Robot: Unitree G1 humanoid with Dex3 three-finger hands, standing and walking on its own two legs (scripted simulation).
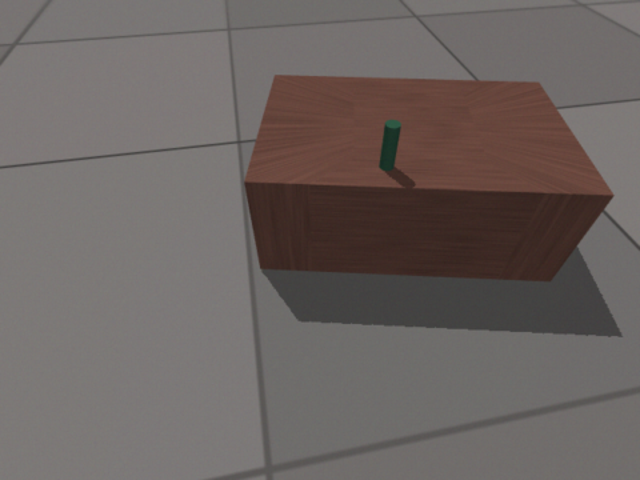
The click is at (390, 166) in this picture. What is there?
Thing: slim round
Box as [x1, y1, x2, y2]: [379, 120, 400, 170]
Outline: 396,120 388,120 385,122 379,164 380,168 383,170 390,170 393,167 400,128 400,123
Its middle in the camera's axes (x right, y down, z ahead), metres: +0.21 -0.29 +1.24
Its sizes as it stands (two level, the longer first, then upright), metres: 0.048 0.048 0.159
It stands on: a support 0.45 m high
